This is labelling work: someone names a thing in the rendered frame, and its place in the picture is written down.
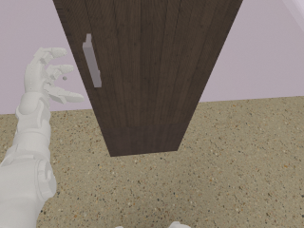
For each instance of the left robot forearm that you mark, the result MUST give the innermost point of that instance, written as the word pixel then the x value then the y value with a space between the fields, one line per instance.
pixel 32 137

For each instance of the left robot upper arm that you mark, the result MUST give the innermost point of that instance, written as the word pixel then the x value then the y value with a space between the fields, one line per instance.
pixel 24 189

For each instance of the handle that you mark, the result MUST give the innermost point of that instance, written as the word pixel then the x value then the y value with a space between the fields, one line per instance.
pixel 91 61

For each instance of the cupboard door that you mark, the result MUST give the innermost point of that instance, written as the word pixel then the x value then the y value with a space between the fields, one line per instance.
pixel 153 55

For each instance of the robot right shin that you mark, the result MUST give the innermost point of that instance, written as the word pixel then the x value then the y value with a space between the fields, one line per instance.
pixel 175 222

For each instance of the left robot hand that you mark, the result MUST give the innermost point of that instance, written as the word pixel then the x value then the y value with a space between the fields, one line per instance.
pixel 36 78

